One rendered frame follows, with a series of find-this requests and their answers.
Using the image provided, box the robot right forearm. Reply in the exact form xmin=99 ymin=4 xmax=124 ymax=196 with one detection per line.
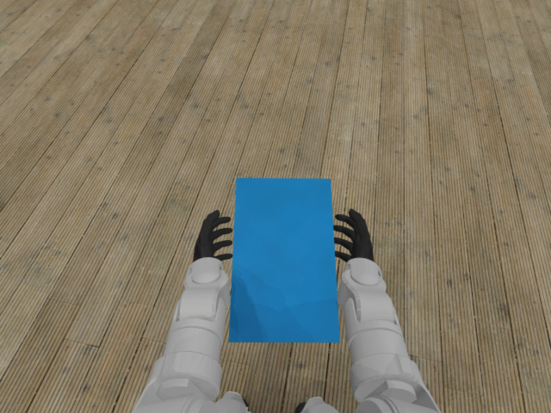
xmin=337 ymin=258 xmax=442 ymax=413

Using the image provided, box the left robot hand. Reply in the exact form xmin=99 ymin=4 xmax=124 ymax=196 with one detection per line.
xmin=193 ymin=210 xmax=232 ymax=262

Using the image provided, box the carton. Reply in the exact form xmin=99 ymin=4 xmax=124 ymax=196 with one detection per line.
xmin=229 ymin=178 xmax=340 ymax=342

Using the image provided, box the robot right upper arm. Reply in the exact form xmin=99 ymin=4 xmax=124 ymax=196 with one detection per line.
xmin=355 ymin=395 xmax=438 ymax=413

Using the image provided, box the robot left shin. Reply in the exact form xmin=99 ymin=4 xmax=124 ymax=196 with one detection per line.
xmin=223 ymin=391 xmax=245 ymax=404

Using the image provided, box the robot left forearm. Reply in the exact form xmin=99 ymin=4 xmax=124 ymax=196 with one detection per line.
xmin=132 ymin=257 xmax=231 ymax=413

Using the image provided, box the robot left upper arm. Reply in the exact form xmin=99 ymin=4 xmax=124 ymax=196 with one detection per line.
xmin=134 ymin=394 xmax=220 ymax=413

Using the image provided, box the right robot hand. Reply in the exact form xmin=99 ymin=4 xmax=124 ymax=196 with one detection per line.
xmin=333 ymin=209 xmax=374 ymax=262

